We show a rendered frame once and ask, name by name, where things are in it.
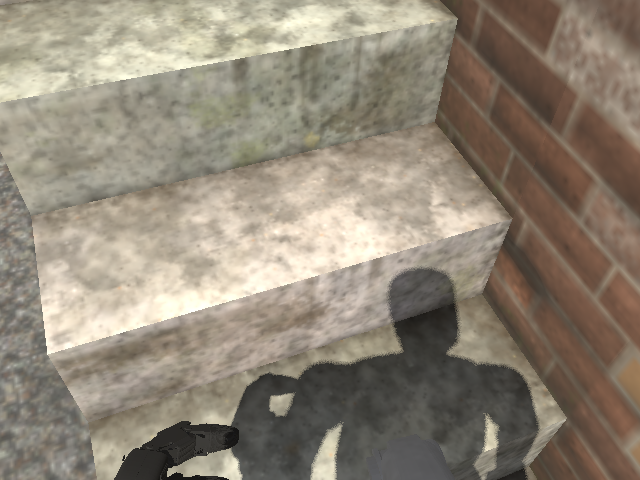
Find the robot right shin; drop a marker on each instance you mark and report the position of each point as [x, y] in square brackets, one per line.
[437, 445]

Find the robot left hand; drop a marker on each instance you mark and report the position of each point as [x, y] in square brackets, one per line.
[173, 446]

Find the right robot thigh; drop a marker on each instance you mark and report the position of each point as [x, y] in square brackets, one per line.
[408, 458]

